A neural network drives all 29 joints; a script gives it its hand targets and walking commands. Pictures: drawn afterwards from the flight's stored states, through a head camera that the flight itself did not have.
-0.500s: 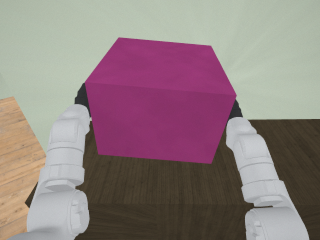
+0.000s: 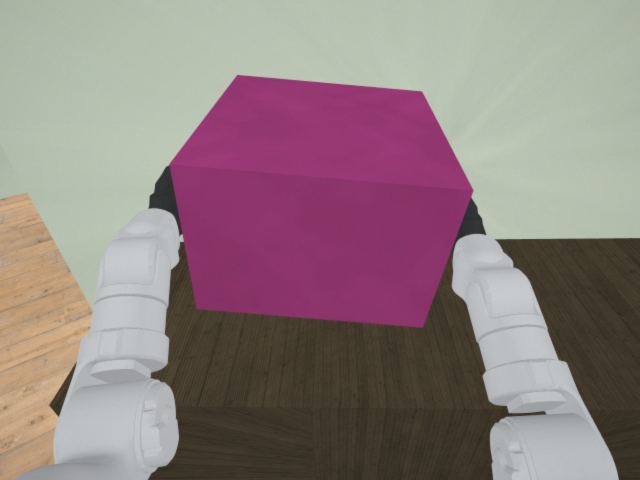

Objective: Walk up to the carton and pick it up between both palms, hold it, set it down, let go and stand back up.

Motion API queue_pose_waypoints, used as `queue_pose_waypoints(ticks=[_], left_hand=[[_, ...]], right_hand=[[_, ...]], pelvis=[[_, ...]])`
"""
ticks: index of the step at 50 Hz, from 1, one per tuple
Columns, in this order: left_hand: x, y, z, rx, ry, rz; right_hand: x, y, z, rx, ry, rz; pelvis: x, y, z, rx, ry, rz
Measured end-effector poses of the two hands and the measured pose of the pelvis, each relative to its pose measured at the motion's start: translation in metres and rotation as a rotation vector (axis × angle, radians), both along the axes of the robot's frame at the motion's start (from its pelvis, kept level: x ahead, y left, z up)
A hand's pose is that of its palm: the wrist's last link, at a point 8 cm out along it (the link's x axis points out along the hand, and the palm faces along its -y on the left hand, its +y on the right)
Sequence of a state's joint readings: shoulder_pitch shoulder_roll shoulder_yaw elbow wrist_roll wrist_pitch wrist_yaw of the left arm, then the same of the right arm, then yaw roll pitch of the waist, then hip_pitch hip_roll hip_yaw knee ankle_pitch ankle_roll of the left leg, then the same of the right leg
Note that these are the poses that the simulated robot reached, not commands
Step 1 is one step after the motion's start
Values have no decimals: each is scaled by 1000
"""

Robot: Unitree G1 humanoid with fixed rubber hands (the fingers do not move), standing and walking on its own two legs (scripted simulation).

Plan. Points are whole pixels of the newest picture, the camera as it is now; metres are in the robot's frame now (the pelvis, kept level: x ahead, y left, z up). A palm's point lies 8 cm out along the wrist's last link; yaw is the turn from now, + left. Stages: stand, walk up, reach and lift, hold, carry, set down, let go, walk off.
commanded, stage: hold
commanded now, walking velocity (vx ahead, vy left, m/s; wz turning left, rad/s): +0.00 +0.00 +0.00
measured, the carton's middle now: (321, 188) +0.45 +0.00 +0.21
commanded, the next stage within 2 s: none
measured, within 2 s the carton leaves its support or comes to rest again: neither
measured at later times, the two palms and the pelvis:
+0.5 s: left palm (166, 218) +0.36 +0.19 +0.22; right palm (467, 240) +0.36 -0.18 +0.18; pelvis +0.00 +0.00 +0.00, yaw +0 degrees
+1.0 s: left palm (166, 218) +0.36 +0.19 +0.22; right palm (467, 240) +0.36 -0.18 +0.18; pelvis +0.00 +0.00 +0.00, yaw +0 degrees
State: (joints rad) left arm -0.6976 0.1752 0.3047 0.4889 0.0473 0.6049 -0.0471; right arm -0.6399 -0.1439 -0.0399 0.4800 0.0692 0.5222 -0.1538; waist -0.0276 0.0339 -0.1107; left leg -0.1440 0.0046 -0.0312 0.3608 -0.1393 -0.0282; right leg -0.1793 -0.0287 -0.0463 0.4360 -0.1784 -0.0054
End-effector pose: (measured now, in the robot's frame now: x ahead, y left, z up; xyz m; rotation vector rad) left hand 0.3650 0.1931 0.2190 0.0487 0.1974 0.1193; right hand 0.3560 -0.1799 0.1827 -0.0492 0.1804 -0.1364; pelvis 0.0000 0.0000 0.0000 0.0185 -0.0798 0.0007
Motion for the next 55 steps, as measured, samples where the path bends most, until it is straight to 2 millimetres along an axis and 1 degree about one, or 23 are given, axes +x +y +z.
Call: queue_pose_waypoints(ticks=[55], left_hand=[[0,0,0,1,1,-1]], right_hand=[[0,0,1,-1,-3,-1]], pelvis=[[0,0,0,0,0,0]])
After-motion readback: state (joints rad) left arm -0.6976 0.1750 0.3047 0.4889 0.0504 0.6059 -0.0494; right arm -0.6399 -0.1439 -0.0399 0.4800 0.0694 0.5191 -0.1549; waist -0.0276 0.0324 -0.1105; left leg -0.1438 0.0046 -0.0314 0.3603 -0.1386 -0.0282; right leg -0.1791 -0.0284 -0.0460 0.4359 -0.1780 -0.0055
